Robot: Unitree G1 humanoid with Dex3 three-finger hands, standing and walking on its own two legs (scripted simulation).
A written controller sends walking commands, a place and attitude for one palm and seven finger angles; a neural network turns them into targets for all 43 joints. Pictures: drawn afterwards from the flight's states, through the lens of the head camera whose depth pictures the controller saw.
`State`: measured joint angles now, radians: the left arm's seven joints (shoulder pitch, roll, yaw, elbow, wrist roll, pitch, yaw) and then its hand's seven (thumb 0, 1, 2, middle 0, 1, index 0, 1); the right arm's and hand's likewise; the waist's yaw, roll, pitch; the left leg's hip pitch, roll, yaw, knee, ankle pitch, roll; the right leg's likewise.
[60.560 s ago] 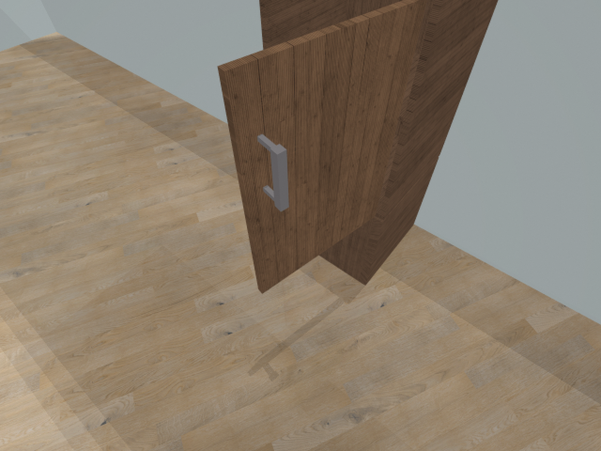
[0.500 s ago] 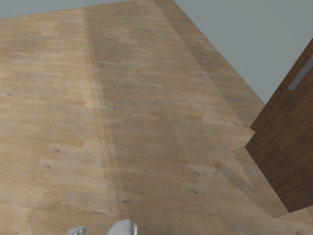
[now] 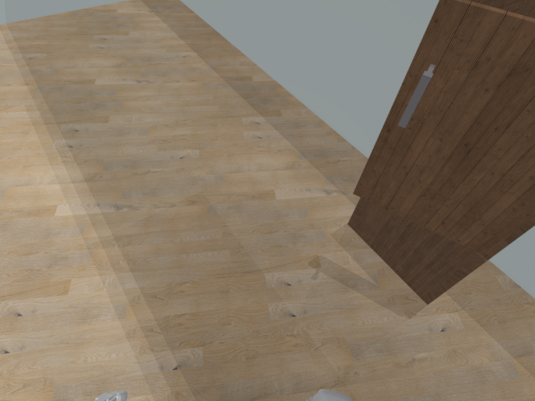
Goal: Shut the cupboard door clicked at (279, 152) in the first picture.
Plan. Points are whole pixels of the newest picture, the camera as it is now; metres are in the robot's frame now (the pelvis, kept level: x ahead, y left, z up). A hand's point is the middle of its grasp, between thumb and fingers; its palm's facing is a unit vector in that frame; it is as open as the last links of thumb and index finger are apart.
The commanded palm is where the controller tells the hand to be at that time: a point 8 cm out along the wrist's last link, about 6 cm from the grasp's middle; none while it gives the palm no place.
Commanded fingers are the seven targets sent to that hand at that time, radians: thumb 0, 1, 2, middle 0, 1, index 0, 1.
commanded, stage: turn to face it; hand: left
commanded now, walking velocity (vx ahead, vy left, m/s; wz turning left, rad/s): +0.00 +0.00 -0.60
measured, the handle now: (416, 96) +0.72 -0.28 +0.06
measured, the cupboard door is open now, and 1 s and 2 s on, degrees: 23 23 23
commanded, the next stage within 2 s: take the last steps up to it in 0.76 s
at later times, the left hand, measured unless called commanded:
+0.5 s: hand out of the picture +0.12 +0.15 -0.17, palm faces -0.22 -0.95 -0.22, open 7.4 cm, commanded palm none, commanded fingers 0.00 0.90 0.90 -0.20 -0.30 -0.20 -0.30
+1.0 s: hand (195, 374) +0.18 +0.13 -0.17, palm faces -0.44 -0.87 -0.23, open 7.4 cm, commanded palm none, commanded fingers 0.00 0.90 0.90 -0.20 -0.30 -0.20 -0.30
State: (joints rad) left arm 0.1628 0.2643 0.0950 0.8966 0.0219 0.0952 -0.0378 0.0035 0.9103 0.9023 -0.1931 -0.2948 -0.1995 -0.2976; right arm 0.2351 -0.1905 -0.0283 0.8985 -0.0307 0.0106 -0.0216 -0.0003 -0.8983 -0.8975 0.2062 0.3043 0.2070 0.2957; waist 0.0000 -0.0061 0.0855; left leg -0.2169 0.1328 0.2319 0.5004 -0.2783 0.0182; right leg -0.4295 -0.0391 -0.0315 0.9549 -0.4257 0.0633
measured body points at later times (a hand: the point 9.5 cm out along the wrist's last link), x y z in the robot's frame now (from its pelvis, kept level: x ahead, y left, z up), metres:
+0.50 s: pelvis +0.01 -0.02 -0.01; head +0.05 -0.03 +0.44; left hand +0.13 +0.20 -0.15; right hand +0.03 -0.30 -0.14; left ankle +0.05 +0.11 -0.71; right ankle -0.02 -0.14 -0.74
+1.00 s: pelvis +0.02 -0.01 -0.01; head +0.03 -0.03 +0.44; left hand +0.20 +0.18 -0.15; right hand -0.09 -0.24 -0.17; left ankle +0.06 +0.10 -0.74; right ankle -0.07 -0.10 -0.75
